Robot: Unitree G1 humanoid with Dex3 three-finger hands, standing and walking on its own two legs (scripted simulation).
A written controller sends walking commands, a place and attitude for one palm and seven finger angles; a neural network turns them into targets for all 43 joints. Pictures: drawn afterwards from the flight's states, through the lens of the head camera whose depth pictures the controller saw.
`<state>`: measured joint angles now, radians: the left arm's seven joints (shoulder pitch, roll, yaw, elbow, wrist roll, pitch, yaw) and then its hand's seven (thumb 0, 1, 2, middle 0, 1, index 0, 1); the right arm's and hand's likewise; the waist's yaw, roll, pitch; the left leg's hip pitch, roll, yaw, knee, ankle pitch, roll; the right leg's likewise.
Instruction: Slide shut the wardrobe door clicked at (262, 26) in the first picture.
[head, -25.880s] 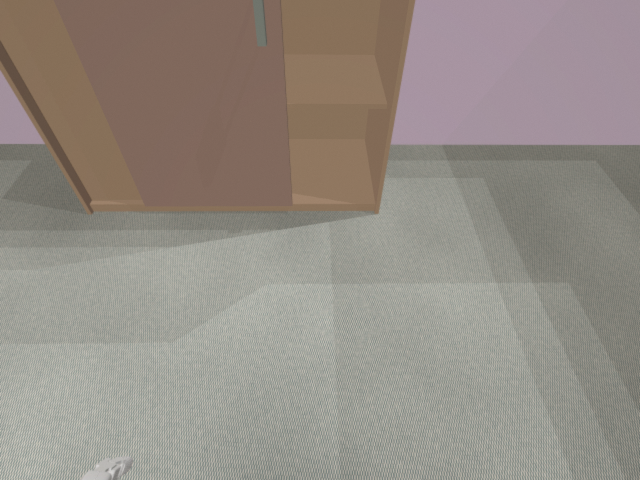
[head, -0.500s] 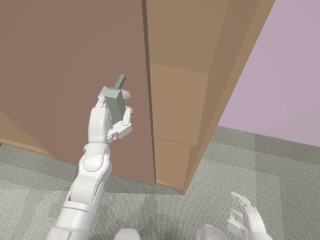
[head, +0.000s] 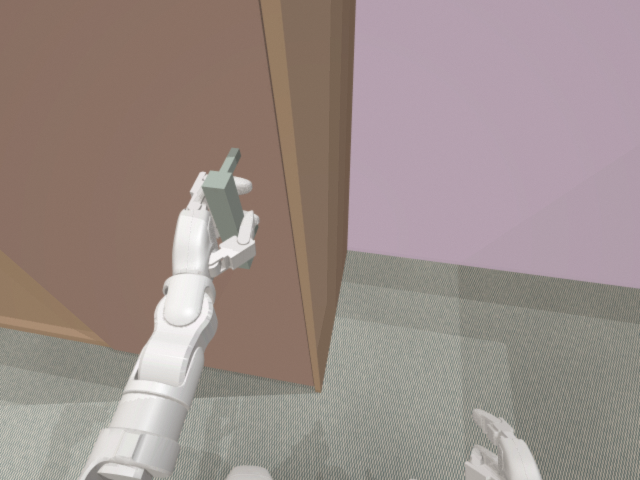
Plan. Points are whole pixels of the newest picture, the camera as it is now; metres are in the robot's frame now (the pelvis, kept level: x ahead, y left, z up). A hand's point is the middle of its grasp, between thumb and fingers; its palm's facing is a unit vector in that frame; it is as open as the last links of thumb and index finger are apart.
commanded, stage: step sideways, sliding the door along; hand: left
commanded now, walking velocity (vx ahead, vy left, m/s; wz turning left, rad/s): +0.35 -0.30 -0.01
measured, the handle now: (238, 210) +0.40 +0.18 +0.10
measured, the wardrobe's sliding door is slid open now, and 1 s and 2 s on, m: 0.00 0.00 0.00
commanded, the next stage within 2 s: stop walking and hold the door there in 0.32 s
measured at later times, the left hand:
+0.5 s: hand (248, 234) +0.36 +0.15 +0.11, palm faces +0.44 -0.88 -0.17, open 6.5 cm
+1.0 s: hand (243, 236) +0.36 +0.16 +0.10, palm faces +0.51 -0.79 -0.34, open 6.5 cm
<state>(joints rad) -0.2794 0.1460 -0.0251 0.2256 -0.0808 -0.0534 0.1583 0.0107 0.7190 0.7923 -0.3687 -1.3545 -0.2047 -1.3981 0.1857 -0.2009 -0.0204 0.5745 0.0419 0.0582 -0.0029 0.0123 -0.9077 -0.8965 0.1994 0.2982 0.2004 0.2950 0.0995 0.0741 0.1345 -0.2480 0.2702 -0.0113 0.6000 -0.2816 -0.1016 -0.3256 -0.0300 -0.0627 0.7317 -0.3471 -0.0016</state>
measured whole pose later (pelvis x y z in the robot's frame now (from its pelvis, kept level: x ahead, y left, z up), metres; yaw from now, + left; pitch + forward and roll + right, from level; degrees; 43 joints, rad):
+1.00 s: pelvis +0.06 -0.16 +0.02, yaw -5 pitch -2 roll +0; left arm 0.03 0.41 0.43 0.40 -0.03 -0.16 0.16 -0.16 0.53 0.79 -0.40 -1.35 -0.36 -1.40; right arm 0.26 -0.26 -0.02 0.70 0.04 -0.05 -0.08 0.01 -0.91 -0.90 0.20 0.30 0.20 0.29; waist 0.00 0.03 -0.01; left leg -0.25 0.02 0.06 0.57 -0.28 0.01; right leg -0.27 -0.03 -0.01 0.52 -0.21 0.03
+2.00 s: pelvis +0.04 -0.05 +0.00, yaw -2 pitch -1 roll +2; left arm -0.01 0.29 0.22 0.17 -0.04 -0.26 0.08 -0.17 0.61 0.77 -0.45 -1.40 -0.41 -1.40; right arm 0.18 -0.25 -0.01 0.69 0.01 -0.03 -0.06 0.01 -0.91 -0.90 0.20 0.30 0.20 0.30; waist -0.01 -0.04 0.06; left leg -0.31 0.05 -0.01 0.67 -0.36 0.00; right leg -0.37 -0.24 -0.01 0.68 -0.29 0.12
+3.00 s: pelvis +0.03 -0.02 +0.02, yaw -3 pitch -1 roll +0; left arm -0.05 0.23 0.10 0.21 -0.08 -0.08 0.15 -0.10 0.64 0.75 -0.45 -1.40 -0.44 -1.40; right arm 0.20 -0.25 0.01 0.68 0.02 -0.02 -0.09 0.01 -0.91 -0.90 0.20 0.30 0.20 0.30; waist 0.02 0.04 0.03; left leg -0.23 0.06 0.01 0.47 -0.22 -0.04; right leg -0.21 0.00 -0.03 0.47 -0.24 -0.01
